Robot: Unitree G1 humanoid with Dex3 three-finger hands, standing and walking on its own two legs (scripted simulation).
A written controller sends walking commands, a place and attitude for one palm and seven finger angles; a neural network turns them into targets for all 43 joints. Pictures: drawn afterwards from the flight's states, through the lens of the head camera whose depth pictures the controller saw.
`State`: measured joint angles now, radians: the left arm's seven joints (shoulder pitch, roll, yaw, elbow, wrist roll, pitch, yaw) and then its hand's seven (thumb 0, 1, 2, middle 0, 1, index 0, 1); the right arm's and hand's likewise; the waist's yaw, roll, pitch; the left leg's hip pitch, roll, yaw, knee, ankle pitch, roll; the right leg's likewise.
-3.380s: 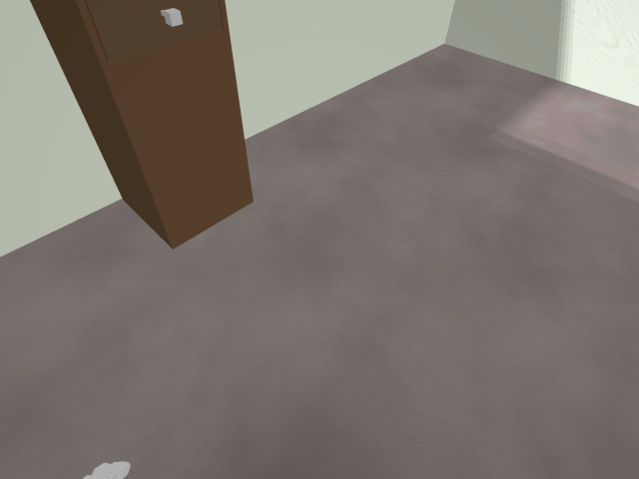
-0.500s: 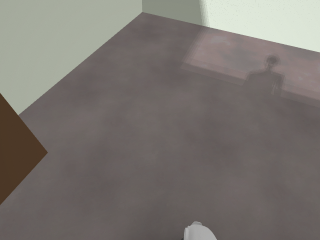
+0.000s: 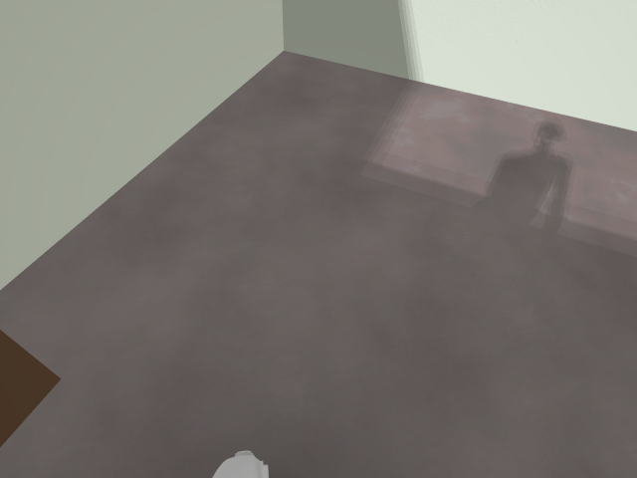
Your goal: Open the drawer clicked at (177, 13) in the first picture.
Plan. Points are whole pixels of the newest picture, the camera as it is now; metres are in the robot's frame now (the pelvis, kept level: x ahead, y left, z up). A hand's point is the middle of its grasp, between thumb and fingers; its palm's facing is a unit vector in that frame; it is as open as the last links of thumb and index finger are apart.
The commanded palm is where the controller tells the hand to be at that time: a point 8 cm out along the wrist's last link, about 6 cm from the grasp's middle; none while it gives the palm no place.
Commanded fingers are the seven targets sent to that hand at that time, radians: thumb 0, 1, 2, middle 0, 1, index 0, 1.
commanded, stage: walk to a spot facing it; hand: left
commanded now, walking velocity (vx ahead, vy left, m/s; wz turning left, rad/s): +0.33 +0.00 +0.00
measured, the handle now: out of the picture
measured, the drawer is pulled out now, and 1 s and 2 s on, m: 0.00 0.00 0.00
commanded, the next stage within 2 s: turn to face it in 0.12 s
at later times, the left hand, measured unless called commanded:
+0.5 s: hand (214, 380) +0.29 +0.19 -0.16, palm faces +0.05 -0.97 -0.22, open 7.4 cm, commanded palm none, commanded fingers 0.00 0.90 0.90 -0.20 -0.30 -0.20 -0.30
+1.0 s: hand (167, 438) +0.21 +0.25 -0.19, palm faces +0.40 -0.89 -0.24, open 7.4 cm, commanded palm none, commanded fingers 0.00 0.90 0.90 -0.20 -0.30 -0.20 -0.30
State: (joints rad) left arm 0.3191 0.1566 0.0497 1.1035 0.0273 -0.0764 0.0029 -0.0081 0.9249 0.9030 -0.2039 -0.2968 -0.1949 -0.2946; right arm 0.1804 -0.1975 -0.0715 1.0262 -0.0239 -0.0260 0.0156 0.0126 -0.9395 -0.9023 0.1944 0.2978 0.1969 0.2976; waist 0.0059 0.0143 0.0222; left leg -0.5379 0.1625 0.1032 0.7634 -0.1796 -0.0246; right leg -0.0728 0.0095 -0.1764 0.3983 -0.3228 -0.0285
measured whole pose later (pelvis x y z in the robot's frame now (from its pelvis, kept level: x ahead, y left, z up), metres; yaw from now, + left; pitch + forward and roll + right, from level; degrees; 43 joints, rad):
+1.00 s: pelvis +0.23 +0.03 -0.02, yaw +20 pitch +0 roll -1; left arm 0.20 0.26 0.09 0.95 0.02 0.07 0.02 0.00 0.91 0.90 -0.20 -0.30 -0.20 -0.29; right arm 0.12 -0.25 -0.07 0.89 -0.02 0.01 0.02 0.00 -0.91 -0.90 0.20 0.30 0.20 0.30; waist 0.01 -0.05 0.10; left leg -0.38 0.04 0.11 0.68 -0.29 0.04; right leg -0.40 -0.16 -0.16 1.06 -0.55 0.07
